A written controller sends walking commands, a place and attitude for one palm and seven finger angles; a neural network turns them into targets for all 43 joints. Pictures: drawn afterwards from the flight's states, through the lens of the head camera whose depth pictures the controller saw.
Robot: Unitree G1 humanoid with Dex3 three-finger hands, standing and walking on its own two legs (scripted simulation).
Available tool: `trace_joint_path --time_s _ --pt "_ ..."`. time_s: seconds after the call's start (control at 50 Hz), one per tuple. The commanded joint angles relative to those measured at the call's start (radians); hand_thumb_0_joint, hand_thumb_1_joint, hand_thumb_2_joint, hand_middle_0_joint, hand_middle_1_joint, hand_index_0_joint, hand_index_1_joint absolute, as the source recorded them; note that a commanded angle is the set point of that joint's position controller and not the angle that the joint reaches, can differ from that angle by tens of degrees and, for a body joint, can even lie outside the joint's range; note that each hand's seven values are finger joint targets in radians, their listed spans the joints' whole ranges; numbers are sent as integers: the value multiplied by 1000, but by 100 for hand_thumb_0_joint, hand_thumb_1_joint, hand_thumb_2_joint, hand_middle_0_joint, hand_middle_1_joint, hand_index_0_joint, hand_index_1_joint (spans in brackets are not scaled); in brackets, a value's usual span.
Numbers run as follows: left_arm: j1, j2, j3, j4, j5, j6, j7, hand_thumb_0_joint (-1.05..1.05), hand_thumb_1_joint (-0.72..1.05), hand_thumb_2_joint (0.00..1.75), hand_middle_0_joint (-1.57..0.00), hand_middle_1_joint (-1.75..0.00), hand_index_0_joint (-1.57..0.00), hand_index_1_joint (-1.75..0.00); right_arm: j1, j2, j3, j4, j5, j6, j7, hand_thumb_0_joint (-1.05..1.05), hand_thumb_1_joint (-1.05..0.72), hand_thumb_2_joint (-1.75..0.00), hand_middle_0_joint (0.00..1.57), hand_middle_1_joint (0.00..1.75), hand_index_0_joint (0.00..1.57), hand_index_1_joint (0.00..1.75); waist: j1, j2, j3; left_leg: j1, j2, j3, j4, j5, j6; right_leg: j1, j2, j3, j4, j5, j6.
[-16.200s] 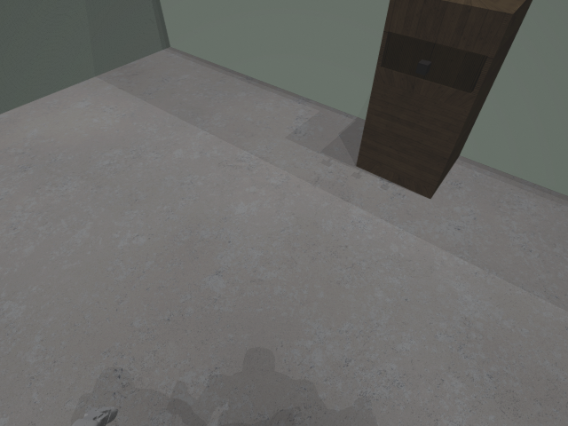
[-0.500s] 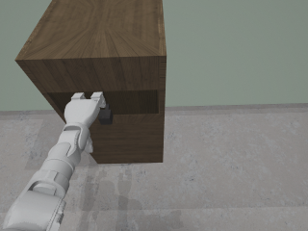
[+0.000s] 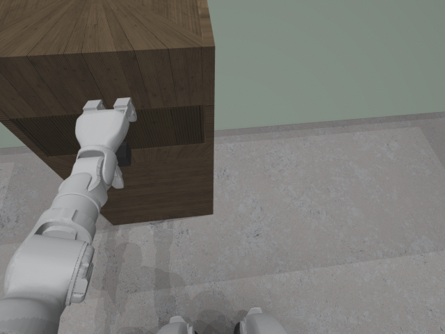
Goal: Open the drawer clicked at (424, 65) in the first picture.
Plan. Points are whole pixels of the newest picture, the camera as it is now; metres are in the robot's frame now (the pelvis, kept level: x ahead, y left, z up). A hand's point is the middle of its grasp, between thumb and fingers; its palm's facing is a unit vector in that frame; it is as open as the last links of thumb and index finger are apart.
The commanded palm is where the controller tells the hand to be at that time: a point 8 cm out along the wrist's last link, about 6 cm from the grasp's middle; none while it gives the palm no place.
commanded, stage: move the hooked fingers above the handle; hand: left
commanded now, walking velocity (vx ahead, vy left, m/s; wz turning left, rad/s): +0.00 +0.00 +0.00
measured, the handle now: (120, 147) +0.52 +0.19 -0.07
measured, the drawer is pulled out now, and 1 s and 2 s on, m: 0.00 0.00 0.00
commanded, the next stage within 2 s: none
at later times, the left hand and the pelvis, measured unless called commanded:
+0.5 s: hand (121, 144) +0.48 +0.17 +0.00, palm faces -0.04 -0.08 -1.00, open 13.8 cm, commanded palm +0.47 +0.20 +0.05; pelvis +0.00 +0.01 +0.00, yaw +0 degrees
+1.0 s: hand (114, 156) +0.46 +0.18 -0.01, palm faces -0.13 -0.08 -0.99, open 13.8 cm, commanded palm +0.46 +0.20 +0.05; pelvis +0.00 +0.00 +0.00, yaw +1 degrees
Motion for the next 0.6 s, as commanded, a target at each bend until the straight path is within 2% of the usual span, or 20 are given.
trace_joint_path --time_s 0.0,0.02,0.04,0.06,0.1,0.12,0.16,0.18,0.2,0.24,0.28,0.32,0.34,0.4,0.44,0.48,0.5,0.52,0.56,0.58 --pt "-393 312 127 -192 5 42 110 0 -50 30 -30 -120 -30 -120 114 -157 -54 -65 -14 -5 15 0 -90 -90 20 30 20 30 47 88 -529 306 -18 -67 -20 531 -17 210 31 33 -18 421 -11" --pt "-365 304 123 -175 6 68 116 0 -50 30 -30 -120 -30 -120 109 -156 -56 -67 -12 2 18 0 -90 -90 20 30 20 30 52 73 -525 306 -16 -63 -22 548 -19 221 34 31 -21 434 -9" --pt "-380 287 108 -185 0 88 121 0 -50 30 -30 -120 -30 -120 109 -157 -56 -70 -9 7 21 0 -90 -90 20 30 20 30 42 62 -521 306 -16 -58 -29 539 -17 235 34 31 -33 439 -6" --pt "-370 307 119 -176 -2 111 124 0 -50 30 -30 -120 -30 -120 105 -160 -55 -70 -5 13 22 0 -90 -90 20 30 20 30 46 35 -521 289 -20 -50 -34 515 -13 264 34 35 -43 442 -3" --pt "-411 339 123 -181 -10 144 121 0 -50 30 -30 -120 -30 -120 100 -169 -51 -68 0 24 18 0 -90 -90 20 30 20 30 32 12 -520 274 -22 -48 -50 484 -6 301 29 43 -59 452 3" --pt "-400 294 87 -170 -18 157 107 0 -50 30 -30 -120 -30 -120 98 -163 -51 -75 7 27 16 0 -90 -90 20 30 20 30 27 -3 -496 280 -23 -49 -68 464 -6 309 30 39 -75 435 5" --pt "-444 248 34 -175 -31 156 71 0 -50 30 -30 -120 -30 -120 98 -166 -55 -72 16 23 7 0 -90 -90 20 30 20 30 -2 1 -455 315 -15 -53 -91 410 -2 280 30 40 -111 371 8" --pt "-470 209 1 -183 -40 144 49 0 -50 30 -30 -120 -30 -120 102 -162 -56 -73 18 19 2 0 -90 -90 20 30 20 30 -19 4 -447 344 -12 -61 -95 409 -1 259 31 38 -122 354 6" --pt "-475 207 -8 -192 -42 128 29 0 -50 30 -30 -120 -30 -120 117 -166 -58 -66 19 14 -3 0 -90 -90 20 30 20 30 -21 18 -448 377 -7 -69 -100 415 -2 242 30 36 -127 339 6" --pt "-475 102 -89 -193 -55 94 -10 0 -50 30 -30 -120 -30 -120 124 -158 -63 -62 19 2 -11 0 -90 -90 20 30 20 30 -45 13 -411 425 1 -85 -105 398 -4 182 32 29 -146 286 6" --pt "-485 42 -132 -194 -64 52 -36 0 -50 30 -30 -120 -30 -120 131 -152 -63 -56 15 -11 -15 0 -90 -90 20 30 20 30 -56 9 -377 436 4 -95 -101 388 -4 143 32 26 -148 260 2" --pt "-456 56 -111 -173 -60 19 -35 0 -50 30 -30 -120 -30 -120 135 -152 -60 -50 13 -16 -14 0 -90 -90 20 30 20 30 -40 37 -336 419 4 -105 -99 362 -9 99 32 21 -136 221 -4" --pt "-447 91 -76 -157 -53 8 -24 0 -50 30 -30 -120 -30 -120 137 -155 -58 -48 11 -16 -12 0 -90 -90 20 30 20 30 -35 23 -328 398 3 -108 -93 361 -9 93 33 20 -126 221 -7" --pt "-461 171 -1 -135 -23 6 37 0 -50 30 -30 -120 -30 -120 126 -156 -44 -52 0 -13 -3 0 -90 -90 20 30 20 30 -12 51 -324 324 -5 -104 -74 360 -13 77 31 18 -86 221 -14" --pt "-428 267 80 -123 -5 36 89 0 -50 30 -30 -120 -30 -120 106 -160 -35 -64 -7 -6 3 0 -90 -90 20 30 20 30 22 48 -363 265 -15 -84 -56 382 -11 126 30 25 -58 264 -17" --pt "-446 297 100 -123 4 81 130 0 -50 30 -30 -120 -30 -120 79 -154 -28 -78 -12 3 6 0 -90 -90 20 30 20 30 29 47 -400 218 -24 -64 -42 389 -8 176 28 33 -43 311 -14" --pt "-453 331 112 -141 16 102 144 0 -50 30 -30 -120 -30 -120 79 -156 -28 -85 -11 7 7 0 -90 -90 20 30 20 30 38 64 -447 221 -26 -60 -35 409 -11 201 26 35 -29 340 -12" --pt "-424 327 108 -133 18 129 149 0 -50 30 -30 -120 -30 -120 71 -155 -28 -92 -10 13 8 0 -90 -90 20 30 20 30 45 65 -478 238 -27 -53 -35 437 -13 227 28 37 -30 371 -11" --pt "-433 336 101 -135 15 180 153 0 -50 30 -30 -120 -30 -120 65 -157 -29 -95 -4 29 5 0 -90 -90 20 30 20 30 37 24 -508 238 -27 -40 -41 453 -9 286 27 41 -44 419 -2" --pt "-431 358 116 -144 6 200 149 0 -50 30 -30 -120 -30 -120 48 -157 -27 -103 -1 35 1 0 -90 -90 20 30 20 30 42 3 -527 231 -32 -36 -42 451 -5 323 26 48 -51 439 1"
